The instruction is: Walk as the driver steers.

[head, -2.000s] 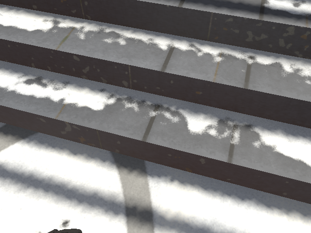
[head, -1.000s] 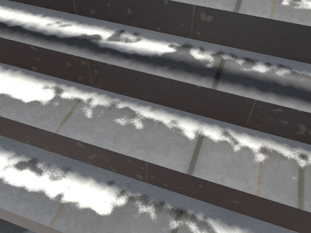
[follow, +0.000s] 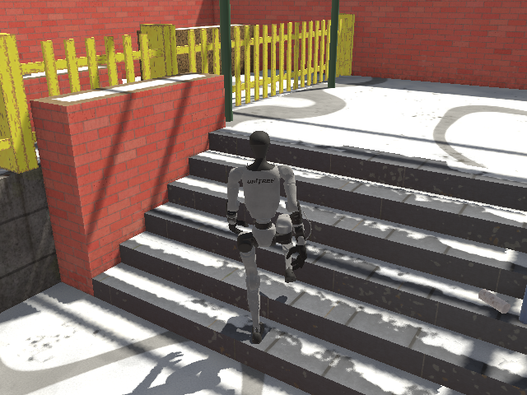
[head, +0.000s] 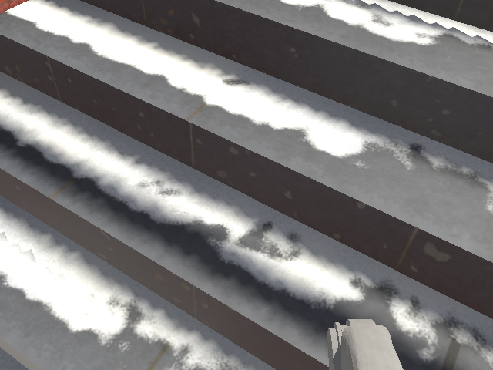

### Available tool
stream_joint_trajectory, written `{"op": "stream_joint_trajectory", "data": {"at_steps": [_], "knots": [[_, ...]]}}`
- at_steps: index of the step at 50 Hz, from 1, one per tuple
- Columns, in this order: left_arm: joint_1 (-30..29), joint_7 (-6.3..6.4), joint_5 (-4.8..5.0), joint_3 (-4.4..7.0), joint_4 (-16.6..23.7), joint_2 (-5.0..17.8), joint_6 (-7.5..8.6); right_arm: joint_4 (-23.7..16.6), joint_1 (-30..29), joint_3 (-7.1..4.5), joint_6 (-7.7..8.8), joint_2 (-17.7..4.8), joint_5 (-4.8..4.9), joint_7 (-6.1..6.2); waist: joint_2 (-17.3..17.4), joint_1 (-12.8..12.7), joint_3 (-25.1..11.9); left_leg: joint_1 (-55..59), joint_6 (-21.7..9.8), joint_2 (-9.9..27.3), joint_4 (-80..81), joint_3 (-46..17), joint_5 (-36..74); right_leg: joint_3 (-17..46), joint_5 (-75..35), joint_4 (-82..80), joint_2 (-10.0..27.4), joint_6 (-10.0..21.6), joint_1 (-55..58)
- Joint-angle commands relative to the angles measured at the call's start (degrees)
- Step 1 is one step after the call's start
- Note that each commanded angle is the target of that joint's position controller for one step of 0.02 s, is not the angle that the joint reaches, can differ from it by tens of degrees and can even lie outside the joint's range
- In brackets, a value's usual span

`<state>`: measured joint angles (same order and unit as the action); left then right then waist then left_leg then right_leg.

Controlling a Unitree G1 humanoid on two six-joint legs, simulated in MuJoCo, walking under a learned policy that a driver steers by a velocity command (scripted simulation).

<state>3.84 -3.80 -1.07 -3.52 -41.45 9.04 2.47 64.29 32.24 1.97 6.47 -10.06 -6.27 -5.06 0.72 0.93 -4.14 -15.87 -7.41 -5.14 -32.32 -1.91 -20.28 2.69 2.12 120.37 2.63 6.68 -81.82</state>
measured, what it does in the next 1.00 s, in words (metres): climbs: right foot 0.16 m higher, then left foot 0.16 m higher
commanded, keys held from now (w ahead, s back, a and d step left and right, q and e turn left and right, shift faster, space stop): w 1.00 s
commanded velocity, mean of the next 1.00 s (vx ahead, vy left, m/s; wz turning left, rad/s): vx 0.50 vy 0.00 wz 0.06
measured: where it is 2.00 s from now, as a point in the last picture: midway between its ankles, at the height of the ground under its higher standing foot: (225, 18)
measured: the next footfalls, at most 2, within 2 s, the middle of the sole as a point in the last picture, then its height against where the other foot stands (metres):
right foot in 0.18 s outside the picture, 0.16 m higher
left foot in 0.76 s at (197, 240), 0.16 m higher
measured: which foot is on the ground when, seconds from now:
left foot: down 0.00-0.24, up 0.26-0.74, down 0.76-1.00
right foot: up 0.00-0.16, down 0.18-0.78, up 0.80-1.00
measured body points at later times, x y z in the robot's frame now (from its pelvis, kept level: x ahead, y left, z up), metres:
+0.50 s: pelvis +0.28 -0.03 +0.16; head +0.29 -0.03 +0.61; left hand +0.17 +0.15 +0.01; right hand +0.50 -0.22 +0.07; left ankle +0.42 +0.12 -0.38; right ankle +0.22 -0.11 -0.57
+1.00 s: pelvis +0.61 +0.06 +0.29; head +0.62 +0.06 +0.74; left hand +0.80 +0.29 +0.21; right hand +0.66 -0.19 +0.15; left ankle +0.67 +0.12 -0.41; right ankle +0.58 -0.06 -0.19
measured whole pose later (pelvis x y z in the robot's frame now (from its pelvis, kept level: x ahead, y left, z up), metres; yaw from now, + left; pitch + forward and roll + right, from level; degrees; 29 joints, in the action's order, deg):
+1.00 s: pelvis +0.61 +0.06 +0.29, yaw +1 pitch +2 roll +2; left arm 5.8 1.3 -1.2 2.1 -38.7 9.5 5.0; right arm 54.8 16.9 -3.3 5.1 -11.8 -2.5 -0.5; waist -1.3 -0.9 -1.4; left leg -29.9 -7.6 -1.4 -45.0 13.1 -17.8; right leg 3.8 9.1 110.8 -0.3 5.4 -50.6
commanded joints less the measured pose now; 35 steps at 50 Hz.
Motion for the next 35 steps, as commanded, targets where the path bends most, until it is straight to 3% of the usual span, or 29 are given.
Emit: {"op": "stream_joint_trajectory", "data": {"at_steps": [1, 2, 3, 4, 5, 6, 7, 9, 10, 11, 12, 13, 14, 15, 16, 17, 18, 19, 20, 21, 22, 23, 24, 26, 28, 30, 33, 34, 35], "knots": [[-6.8, 1.29, -1.09, 0.90, 4.1, 3.6, -1.37, -1.2, 9.4, -0.43, 1.48, -7.5, 0.66, -0.39, 8.1, 0.9, 2.9, 15.8, -3.6, 15.2, 10.4, -19.1, 25.8, -3.4, 4.3, -4.7, 0.4, -4.1, -11.8], [-6.0, 1.25, -1.99, 1.13, 3.5, 3.3, -1.37, -3.0, 6.3, -0.25, 1.68, -6.9, 1.80, -0.47, 7.8, -0.2, 3.8, 18.3, -4.5, 16.9, 11.1, -18.4, 33.8, -5.2, 4.6, -8.9, 1.0, -4.0, -11.3], [-8.3, 0.91, -2.59, 0.91, 4.2, 2.9, -1.67, -3.4, 5.9, 0.07, 1.55, -6.4, 1.83, -0.57, 6.2, 0.3, 3.9, 18.1, -6.0, 17.6, 12.2, -17.6, 38.3, -6.6, 5.7, -12.7, 1.4, -3.9, -9.1], [-8.3, 0.27, -2.51, 0.43, 5.1, 1.6, -2.73, -4.5, 2.9, 0.01, 1.03, -7.4, 2.18, -0.90, 6.7, -2.0, 3.2, 12.3, -7.6, 17.5, 14.6, -13.5, 49.3, -9.7, 6.7, -17.3, 0.3, -2.9, 1.4], [-8.4, -0.42, -2.77, 0.58, 6.2, 1.8, -3.81, -6.7, -2.6, 0.14, 1.04, -7.8, 2.83, -1.30, 5.7, -4.6, 2.0, 2.1, -8.5, 17.4, 16.6, -9.0, 62.4, -12.6, 7.7, -26.6, -0.7, -1.9, 17.9], [-10.7, -1.15, -2.35, 0.93, 7.9, 2.9, -5.07, -7.4, -4.0, 0.12, 1.38, -10.2, 4.01, -1.46, 8.2, -5.9, -1.5, -4.0, -10.6, 17.8, 18.3, -7.5, 78.7, -14.6, 9.3, -33.4, -3.4, -2.7, 33.3], [-13.3, -1.57, -1.23, 1.45, 10.1, 5.0, -5.40, -6.4, -1.4, -1.04, 1.78, -14.4, 5.25, -1.80, 11.1, -5.8, -1.8, 1.4, -10.6, 19.3, 17.4, -7.8, 95.2, -16.4, 14.9, -40.8, -6.3, -4.0, 37.4], [-11.4, -1.37, -1.08, 1.58, 10.6, 5.6, -5.04, -5.2, -0.5, -3.94, 0.71, -18.5, 6.58, -2.49, 12.9, -5.6, -1.7, 21.3, -10.2, 22.4, 10.9, -8.4, 112.2, -17.2, 23.0, -61.3, -9.7, -3.2, 34.4], [-2.1, -0.66, -0.67, 3.09, 6.8, 8.1, -4.46, -5.8, -0.7, -4.80, 0.30, -18.2, 3.97, -3.18, 10.1, -6.1, -7.9, 23.6, -8.3, 20.2, 0.9, -5.2, 121.7, -13.9, 18.3, -61.8, -10.2, -1.0, 42.6], [14.4, 0.05, -0.03, 3.71, -0.2, 9.6, -4.06, -5.8, 3.8, -4.31, 0.39, -13.5, -0.08, -3.87, -0.1, -6.6, -19.5, 5.8, -3.9, 17.9, -11.5, -7.7, 116.6, 3.3, 0.0, -58.5, -5.7, 7.4, 69.5], [31.4, 1.13, -1.71, 4.95, -7.4, 11.0, -4.22, -6.6, -1.2, -3.53, -0.47, -10.1, -0.30, -5.02, -13.1, -14.6, -21.1, -15.5, -0.3, 9.0, -32.8, -10.1, 62.2, 27.2, 1.9, -78.4, 4.1, 15.6, 87.2], [35.9, 1.32, -5.63, 5.21, -7.8, 11.5, -3.88, -6.9, -9.4, -4.97, -1.74, -9.8, 4.97, -4.96, -16.9, -18.3, -8.9, -35.8, 0.3, -5.0, -62.2, -14.1, 20.3, 45.4, 14.4, -94.1, 9.1, 18.2, 81.5], [32.3, 1.32, -4.23, 5.13, -10.6, 11.6, -1.18, -9.6, -11.0, -4.70, -1.14, -7.6, 5.97, -2.89, -10.4, -12.8, -3.1, -47.5, -2.4, -4.0, -77.2, -18.8, 20.6, 44.8, 19.7, -93.0, 10.6, 15.4, 78.1], [24.6, 0.71, -3.66, 4.64, -12.1, 6.8, -0.09, -11.5, -14.9, -3.97, -0.98, -6.5, 5.62, -0.71, -4.6, -8.6, 0.9, -53.4, -5.4, -3.7, -81.4, -18.8, 21.0, 38.3, 12.7, -91.4, 11.1, 15.7, 73.3], [20.1, 0.22, -3.20, 2.82, -15.1, 0.4, 0.37, -14.1, -18.9, -3.61, -1.49, -6.4, 3.96, 0.78, 2.3, -4.9, -1.1, -55.5, -8.0, -2.1, -80.7, -17.0, 18.4, 29.1, 9.6, -91.4, 10.7, 13.0, 71.4], [17.1, 0.11, -2.80, 1.55, -17.1, -3.9, 0.69, -15.5, -19.5, -2.26, -2.04, -3.4, 2.83, 1.87, 3.0, -1.5, -1.8, -57.1, -9.3, 0.6, -81.1, -15.5, 16.8, 22.1, 9.8, -91.6, 8.9, 9.5, 68.5], [12.8, 0.41, -2.63, 0.65, -18.1, -6.6, 0.94, -15.5, -17.9, -0.74, -2.72, 0.0, 2.93, 2.43, 0.1, 2.1, -1.0, -58.2, -9.8, 2.9, -82.8, -13.8, 12.8, 15.7, 11.9, -93.5, 6.1, 6.5, 63.6], [10.5, 0.64, -2.47, 0.55, -18.3, -7.4, 1.14, -15.7, -17.0, -0.11, -3.38, 1.3, 4.11, 2.73, -1.3, 3.6, 1.9, -60.0, -9.2, 3.3, -84.2, -11.4, 7.2, 9.9, 13.2, -96.8, 4.1, 5.4, 59.8], [8.1, 0.53, -3.31, 0.89, -17.3, -6.1, 1.80, -17.9, -20.2, 0.04, -3.28, -0.3, 4.46, 2.80, 1.8, 4.6, 1.8, -54.7, -8.5, 4.3, -76.6, -7.1, 8.6, 4.6, 13.0, -99.3, 2.3, 4.5, 53.6], [13.0, 2.69, 0.91, 2.38, -19.0, 0.2, 4.76, -24.3, -25.8, 0.47, -3.45, 3.1, 3.81, 4.31, 3.0, 6.1, 10.5, -42.3, -0.7, 4.6, -69.3, -1.2, 12.9, 3.4, 14.1, -104.5, 3.1, 2.8, 41.6], [11.8, 4.00, 2.19, 2.32, -19.0, 1.4, 5.92, -25.6, -27.0, -0.03, -3.44, 0.2, 4.40, 4.51, 5.1, 7.2, 12.0, -34.6, 2.6, 6.8, -59.0, 1.4, 17.4, 1.2, 11.9, -107.3, 2.3, 3.1, 34.9], [13.5, 4.70, 2.30, 3.05, -18.0, 4.3, 6.78, -25.0, -25.9, -1.15, -3.76, -2.8, 5.76, 4.31, 5.3, 5.8, 10.0, -29.5, 4.6, 7.0, -54.6, 5.2, 20.4, 0.3, 8.4, -110.2, 2.2, 3.9, 36.3], [17.0, 5.25, 1.87, 3.93, -18.5, 6.5, 7.24, -24.6, -24.2, -1.94, -4.10, -3.3, 6.01, 4.58, 0.6, 5.0, 7.6, -30.7, 5.0, 8.0, -56.7, 5.6, 20.1, 3.4, 0.1, -111.0, 4.3, 4.6, 44.8], [25.0, 6.37, 0.78, 5.43, -19.7, 7.8, 6.96, -26.6, -27.1, -2.57, -4.39, -2.2, 4.76, 4.95, -4.5, 0.5, 6.0, -51.0, 3.4, 9.7, -62.9, 5.3, 11.3, 6.8, -3.9, -108.5, 6.9, 6.3, 72.3], [33.9, 6.80, -0.62, 6.27, -20.9, 6.1, 6.02, -31.0, -38.8, -2.46, -3.68, 0.6, 3.36, 5.01, -6.3, -5.0, 8.3, -74.9, 2.1, 11.2, -73.6, 4.8, -1.3, 11.7, 0.0, -107.6, 11.0, 7.9, 95.0], [38.0, 6.91, -1.64, 6.92, -20.7, 4.5, 5.41, -36.0, -48.2, -1.88, -2.93, 1.8, 3.74, 4.77, -6.8, -7.6, 11.3, -88.0, 1.4, 12.8, -77.0, 2.9, -13.0, 12.5, 4.5, -108.1, 13.5, 7.2, 103.4], [40.0, 7.89, -0.36, 7.05, -22.1, 2.6, 4.31, -43.6, -58.0, -0.31, -2.91, 2.8, 3.97, 3.86, -8.2, -9.4, 12.6, -83.3, 1.0, 14.2, -66.1, 5.0, -20.6, 9.3, -2.3, -116.5, 12.9, 5.7, 100.4], [36.7, 7.85, 0.27, 6.96, -20.7, 4.3, 3.67, -43.6, -54.3, 0.59, -3.48, 3.9, 4.44, 2.89, -7.0, -7.3, 10.7, -70.8, 0.3, 13.6, -56.7, 10.7, -16.5, 4.2, -8.0, -123.1, 11.9, 6.5, 94.5], [37.6, 7.58, 1.20, 6.39, -21.3, 2.7, 2.87, -42.3, -54.3, 0.48, -3.77, 4.0, 4.27, 2.56, -3.6, -8.2, 8.5, -58.3, -0.7, 10.4, -52.7, 15.9, -11.7, -0.3, -24.1, -123.2, 8.1, 6.3, 90.2]]}}
Keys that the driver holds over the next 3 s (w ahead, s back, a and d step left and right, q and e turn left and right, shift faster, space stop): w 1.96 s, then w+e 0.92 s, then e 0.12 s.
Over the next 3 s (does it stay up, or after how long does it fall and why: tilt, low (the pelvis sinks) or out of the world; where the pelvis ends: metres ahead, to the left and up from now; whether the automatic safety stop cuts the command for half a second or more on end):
stays up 1.81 0.05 0.78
